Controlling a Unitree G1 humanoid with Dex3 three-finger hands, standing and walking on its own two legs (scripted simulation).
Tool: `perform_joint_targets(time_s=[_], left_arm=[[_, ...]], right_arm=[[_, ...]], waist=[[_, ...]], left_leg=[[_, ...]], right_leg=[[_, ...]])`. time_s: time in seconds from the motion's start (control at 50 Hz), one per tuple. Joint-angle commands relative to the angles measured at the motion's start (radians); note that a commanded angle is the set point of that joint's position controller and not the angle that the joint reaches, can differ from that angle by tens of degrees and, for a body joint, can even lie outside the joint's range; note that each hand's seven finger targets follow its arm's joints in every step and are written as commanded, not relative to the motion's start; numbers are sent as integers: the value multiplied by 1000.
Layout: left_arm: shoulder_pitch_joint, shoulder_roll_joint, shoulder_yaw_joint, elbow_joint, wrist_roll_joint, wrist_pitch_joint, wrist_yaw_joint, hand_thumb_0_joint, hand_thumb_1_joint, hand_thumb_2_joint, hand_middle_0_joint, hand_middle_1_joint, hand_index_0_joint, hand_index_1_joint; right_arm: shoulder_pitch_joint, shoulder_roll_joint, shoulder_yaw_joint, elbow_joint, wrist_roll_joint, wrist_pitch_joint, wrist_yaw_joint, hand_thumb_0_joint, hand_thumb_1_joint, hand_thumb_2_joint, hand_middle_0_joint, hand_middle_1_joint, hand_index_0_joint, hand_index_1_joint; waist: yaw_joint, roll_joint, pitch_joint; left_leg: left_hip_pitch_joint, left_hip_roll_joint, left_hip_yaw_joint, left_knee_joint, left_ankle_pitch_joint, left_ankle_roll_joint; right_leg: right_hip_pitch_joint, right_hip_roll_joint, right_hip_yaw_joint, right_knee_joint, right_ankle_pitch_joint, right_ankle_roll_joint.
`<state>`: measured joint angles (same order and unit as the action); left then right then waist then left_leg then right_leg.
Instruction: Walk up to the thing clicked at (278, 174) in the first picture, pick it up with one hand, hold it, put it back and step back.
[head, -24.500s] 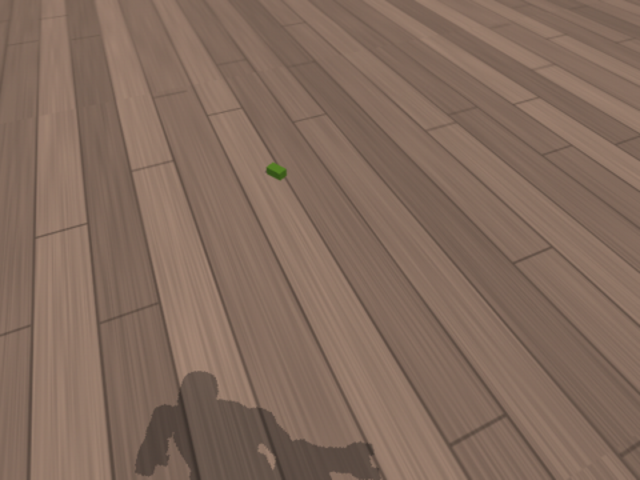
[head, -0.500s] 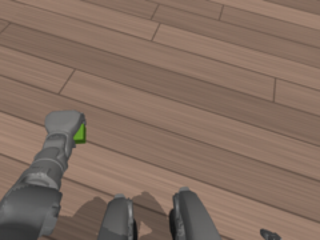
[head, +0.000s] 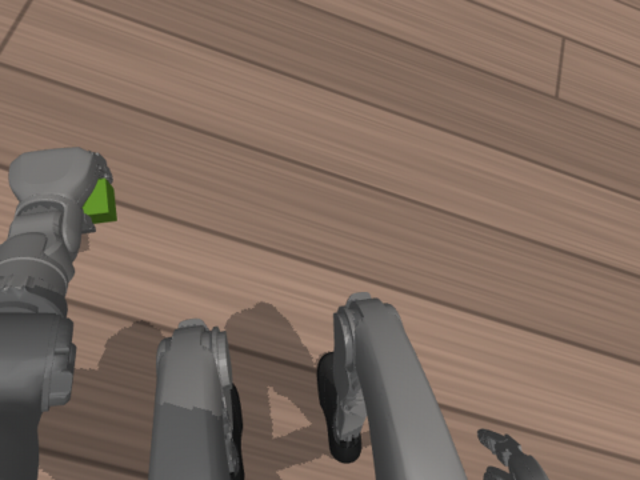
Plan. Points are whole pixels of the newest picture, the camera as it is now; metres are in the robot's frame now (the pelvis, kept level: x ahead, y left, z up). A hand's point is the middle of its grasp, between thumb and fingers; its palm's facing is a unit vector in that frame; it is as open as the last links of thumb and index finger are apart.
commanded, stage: crouch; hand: left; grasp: from above
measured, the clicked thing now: (77, 203) +0.48 +0.27 -0.18
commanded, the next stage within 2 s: lower in 0.86 s
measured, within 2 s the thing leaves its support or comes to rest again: neither
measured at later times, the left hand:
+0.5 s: hand (95, 212) +0.49 +0.26 -0.24, palm faces -0.46 -0.04 -0.89, open 7.6 cm
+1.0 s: hand (101, 212) +0.50 +0.27 -0.29, palm faces -0.47 -0.03 -0.88, open 7.7 cm
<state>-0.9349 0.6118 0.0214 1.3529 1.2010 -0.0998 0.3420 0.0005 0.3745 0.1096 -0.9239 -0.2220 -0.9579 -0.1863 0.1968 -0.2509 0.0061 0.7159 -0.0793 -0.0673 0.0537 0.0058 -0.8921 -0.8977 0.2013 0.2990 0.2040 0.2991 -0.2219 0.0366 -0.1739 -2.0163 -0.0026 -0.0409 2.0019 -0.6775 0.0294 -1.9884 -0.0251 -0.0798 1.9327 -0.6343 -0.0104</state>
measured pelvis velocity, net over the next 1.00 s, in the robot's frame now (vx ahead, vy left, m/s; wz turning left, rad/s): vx -0.01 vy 0.00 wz -0.08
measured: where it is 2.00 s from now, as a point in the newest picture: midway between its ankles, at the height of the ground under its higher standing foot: (285, 440)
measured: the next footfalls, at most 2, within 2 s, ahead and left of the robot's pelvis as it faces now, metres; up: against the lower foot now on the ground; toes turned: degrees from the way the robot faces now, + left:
none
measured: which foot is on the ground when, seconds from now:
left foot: down 0.00-1.00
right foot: down 0.00-1.00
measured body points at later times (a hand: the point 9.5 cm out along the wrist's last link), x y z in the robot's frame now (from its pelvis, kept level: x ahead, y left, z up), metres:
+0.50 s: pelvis -0.01 +0.00 -0.07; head +0.25 +0.05 +0.29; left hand +0.51 +0.26 -0.19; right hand +0.01 -0.28 -0.17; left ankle +0.07 +0.11 -0.42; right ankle +0.09 -0.12 -0.42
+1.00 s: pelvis -0.01 +0.00 -0.11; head +0.26 +0.05 +0.25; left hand +0.52 +0.27 -0.24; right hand -0.01 -0.27 -0.20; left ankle +0.07 +0.11 -0.42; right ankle +0.09 -0.12 -0.42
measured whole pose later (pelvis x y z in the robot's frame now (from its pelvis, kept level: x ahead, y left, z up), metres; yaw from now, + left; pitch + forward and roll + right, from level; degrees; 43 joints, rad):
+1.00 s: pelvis -0.01 +0.00 -0.11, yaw -5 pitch +37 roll -9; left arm -1.09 0.86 0.09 1.51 1.27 -0.17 0.35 0.00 0.35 0.09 -0.97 -0.17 -1.00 -0.13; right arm 0.20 -0.30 0.12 0.68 -0.13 -0.06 0.14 0.00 -0.91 -0.90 0.20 0.30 0.20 0.30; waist -0.31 -0.01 0.00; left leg -2.30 0.01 -0.10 2.37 -0.72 0.04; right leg -2.25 -0.02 -0.14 2.25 -0.64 -0.01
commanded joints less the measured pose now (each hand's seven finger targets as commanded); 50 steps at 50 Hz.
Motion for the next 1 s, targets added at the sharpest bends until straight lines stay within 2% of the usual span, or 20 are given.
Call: perform_joint_targets(time_s=[0.0, 0.06, 0.1, 0.12, 0.18, 0.28, 0.32, 0.38, 0.4, 0.58, 0.64, 0.66, 0.74, 0.76, 0.8, 0.82, 0.84, 0.92, 0.96, 0.98], left_arm=[[-382, 255, 44, -168, -9, -4, 37, 0, 732, 243, -1092, -257, -1127, -222], [-369, 256, 48, -137, -7, -5, 25, 0, 752, 278, -1112, -275, -1143, -245], [-412, 292, 62, -162, -4, -15, 28, 0, 790, 239, -1121, -277, -1163, -236], [-396, 267, 50, -126, -5, -17, 25, 0, 806, 243, -1133, -282, -1176, -240], [-377, 305, 65, -83, 14, -26, 28, 0, 809, 238, -1150, -251, -1187, -215], [-438, 345, 74, -101, 25, -45, 32, 0, 776, 227, -1122, -253, -1159, -216], [-430, 344, 75, -58, 32, -50, 37, 0, 787, 200, -1125, -239, -1165, -198], [-453, 384, 88, -53, 42, -52, 46, 0, 797, 207, -1142, -221, -1176, -187], [-444, 377, 84, -19, 47, -52, 45, 0, 798, 220, -1136, -239, -1172, -203], [-496, 421, 84, 6, 56, -62, 49, 0, 784, 173, -1130, -201, -1165, -166], [-497, 455, 96, 15, 61, -62, 54, 0, 786, 160, -1134, -183, -1167, -149], [-498, 453, 94, 18, 60, -63, 55, 0, 786, 174, -1140, -185, -1170, -154], [-485, 488, 98, 34, 69, -62, 50, 0, 831, 202, -1183, -198, -1210, -170], [-498, 510, 119, -6, 63, -66, 52, 0, 857, 215, -1204, -191, -1228, -166], [-483, 472, 91, 29, 57, -62, 45, 0, 865, 234, -1219, -194, -1238, -175], [-494, 490, 95, 18, 66, -64, 42, 0, 865, 221, -1211, -203, -1235, -179], [-485, 490, 96, 19, 64, -65, 44, 0, 842, 221, -1198, -197, -1219, -175], [-476, 513, 103, 8, 62, -65, 45, 0, 874, 258, -1226, -213, -1244, -195], [-467, 494, 91, 13, 56, -66, 41, 0, 860, 231, -1228, -200, -1246, -182], [-497, 525, 104, -29, 54, -73, 42, 0, 842, 223, -1210, -206, -1230, -186]], right_arm=[[230, -221, -81, -15, -7, -7, 14, 0, -897, -899, 200, 299, 200, 299], [235, -225, -85, -17, -12, -2, 27, 0, -900, -901, 200, 299, 200, 299], [223, -230, -87, -18, -15, -1, 32, 0, -898, -900, 200, 299, 200, 299], [227, -230, -82, -16, -18, -1, 37, 0, -900, -900, 200, 299, 200, 299], [227, -237, -75, -15, -21, 2, 44, 0, -901, -901, 200, 299, 200, 299], [222, -249, -67, -16, -26, 8, 59, 0, -902, -901, 200, 299, 200, 299], [232, -255, -58, -17, -32, 7, 61, 0, -900, -900, 200, 299, 200, 299], [227, -265, -47, -14, -31, 9, 65, 0, -900, -900, 200, 299, 200, 299], [230, -272, -45, -22, -36, 9, 67, 0, -899, -900, 200, 299, 200, 299], [236, -292, -18, -21, -46, 7, 70, 0, -899, -900, 200, 300, 200, 300], [232, -294, -5, -23, -49, 8, 68, 0, -897, -899, 200, 300, 200, 300], [241, -294, 1, -21, -51, 7, 70, 0, -899, -899, 200, 300, 200, 300], [251, -296, 17, -20, -51, 7, 74, 0, -902, -900, 200, 300, 200, 300], [255, -303, 14, -23, -52, 6, 74, 0, -902, -900, 200, 300, 200, 300], [244, -300, 22, -24, -52, 7, 75, 0, -903, -901, 200, 300, 200, 300], [253, -308, 21, -23, -52, 6, 76, 0, -904, -901, 200, 300, 200, 300], [246, -310, 22, -21, -53, 6, 75, 0, -904, -902, 200, 300, 200, 300], [249, -309, 29, -26, -49, 12, 80, 0, -905, -902, 200, 300, 200, 300], [254, -307, 36, -28, -53, 13, 83, 0, -906, -900, 200, 300, 200, 300], [253, -313, 30, -27, -50, 13, 84, 0, -904, -900, 200, 300, 200, 300]], waist=[[-13, 246, -726], [-23, 219, -697], [-19, 256, -705], [-36, 246, -668], [-33, 234, -629], [-38, 248, -648], [-55, 235, -628], [-41, 267, -629], [-64, 271, -616], [-88, 312, -558], [-81, 305, -563], [-96, 306, -549], [-94, 297, -556], [-90, 301, -553], [-100, 297, -535], [-104, 317, -529], [-90, 326, -539], [-89, 311, -554], [-106, 305, -548], [-96, 318, -570]], left_leg=[[538, -16, 1, -168, 331, -8], [511, -11, -3, -138, 315, -4], [502, -10, -3, -119, 302, -7], [477, -10, -2, -103, 302, -5], [431, -11, -4, -80, 288, -6], [382, -11, 2, -34, 275, -1], [367, -8, -7, -18, 263, -1], [363, -6, -16, -11, 254, -6], [357, -6, -22, -4, 245, -8], [317, -2, -43, 25, 156, -13], [289, -5, -36, 39, 145, -9], [271, -5, -31, 54, 150, -7], [234, -8, -17, 84, 184, -1], [237, -5, -20, 88, 190, -1], [238, -3, -25, 93, 174, -1], [246, -3, -32, 87, 179, -5], [253, 0, -36, 89, 185, -8], [226, -3, -27, 110, 212, -2], [223, -1, -25, 127, 230, 0], [227, 0, -27, 127, 235, -1]], right_leg=[[350, 33, 4, -162, 281, -34], [325, 38, -2, -139, 265, -33], [295, 40, -2, -109, 251, -36], [288, 40, -4, -105, 253, -33], [257, 40, -7, -76, 243, -33], [252, 49, -13, -33, 249, -33], [233, 49, -23, -18, 240, -30], [197, 47, -30, 15, 229, -34], [182, 47, -37, 22, 219, -33], [94, 44, -59, 75, 158, -35], [101, 47, -61, 83, 154, -34], [111, 47, -61, 82, 162, -31], [155, 54, -61, 92, 198, -28], [146, 50, -62, 97, 204, -27], [119, 55, -67, 98, 189, -28], [109, 51, -68, 105, 190, -30], [100, 52, -72, 115, 195, -31], [141, 57, -74, 120, 225, -27], [159, 60, -75, 120, 244, -23], [156, 60, -75, 128, 249, -26]])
